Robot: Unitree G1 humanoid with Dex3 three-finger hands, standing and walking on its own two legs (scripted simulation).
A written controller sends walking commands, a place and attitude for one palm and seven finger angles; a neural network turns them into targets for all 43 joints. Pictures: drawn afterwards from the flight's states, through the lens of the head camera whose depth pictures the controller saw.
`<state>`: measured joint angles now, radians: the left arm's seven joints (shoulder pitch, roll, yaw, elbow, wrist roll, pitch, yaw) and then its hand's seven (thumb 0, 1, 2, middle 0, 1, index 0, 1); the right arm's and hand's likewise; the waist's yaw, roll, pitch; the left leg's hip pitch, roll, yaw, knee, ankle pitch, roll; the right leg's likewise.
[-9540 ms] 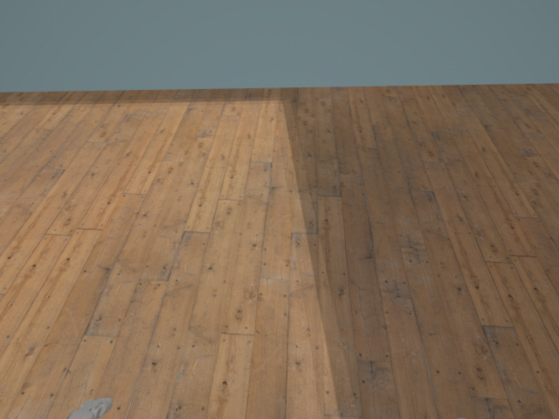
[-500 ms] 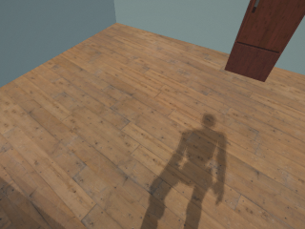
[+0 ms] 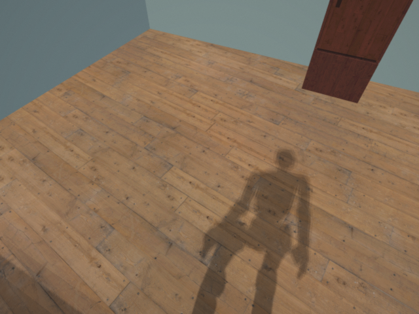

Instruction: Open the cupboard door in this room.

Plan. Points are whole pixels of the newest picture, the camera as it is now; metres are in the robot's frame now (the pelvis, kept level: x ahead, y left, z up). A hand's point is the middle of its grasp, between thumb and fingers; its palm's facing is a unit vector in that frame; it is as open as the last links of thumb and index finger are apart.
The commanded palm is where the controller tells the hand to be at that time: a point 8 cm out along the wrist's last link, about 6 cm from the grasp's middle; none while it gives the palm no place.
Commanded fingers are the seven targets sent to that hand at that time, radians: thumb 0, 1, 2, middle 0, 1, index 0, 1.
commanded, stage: turn or walk to find it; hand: left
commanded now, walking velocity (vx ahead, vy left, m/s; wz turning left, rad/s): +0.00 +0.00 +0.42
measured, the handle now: out of the picture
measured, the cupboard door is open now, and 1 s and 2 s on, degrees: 0 0 0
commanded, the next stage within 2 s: stand and wait in 0.28 s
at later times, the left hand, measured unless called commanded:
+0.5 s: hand out of the picture +0.06 +0.20 -0.16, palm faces +0.16 -0.95 -0.28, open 7.4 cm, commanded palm none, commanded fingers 0.00 0.90 0.90 -0.20 -0.30 -0.20 -0.30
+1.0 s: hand out of the picture -0.09 +0.13 -0.17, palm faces +0.36 -0.90 -0.24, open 7.3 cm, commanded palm none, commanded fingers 0.00 0.90 0.90 -0.20 -0.30 -0.20 -0.30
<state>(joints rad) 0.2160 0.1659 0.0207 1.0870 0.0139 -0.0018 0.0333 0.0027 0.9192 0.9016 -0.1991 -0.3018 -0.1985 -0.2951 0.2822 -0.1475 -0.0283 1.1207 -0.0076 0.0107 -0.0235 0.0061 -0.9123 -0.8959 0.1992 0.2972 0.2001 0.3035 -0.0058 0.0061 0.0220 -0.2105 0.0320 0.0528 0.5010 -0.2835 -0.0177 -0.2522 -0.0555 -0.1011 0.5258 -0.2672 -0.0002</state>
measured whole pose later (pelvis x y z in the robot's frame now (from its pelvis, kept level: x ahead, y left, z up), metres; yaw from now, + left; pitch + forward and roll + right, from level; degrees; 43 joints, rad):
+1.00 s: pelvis -0.02 -0.05 +0.00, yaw +19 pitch -1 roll +1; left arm 0.29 0.18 0.03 1.04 0.03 0.00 0.03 0.00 0.91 0.90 -0.20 -0.30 -0.20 -0.30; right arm 0.13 -0.22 -0.06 1.04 0.00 0.07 -0.01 0.01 -0.91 -0.90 0.20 0.30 0.20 0.30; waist 0.04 -0.01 0.10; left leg -0.31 0.02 0.03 0.79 -0.47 -0.05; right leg -0.20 -0.06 -0.19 0.51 -0.29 -0.05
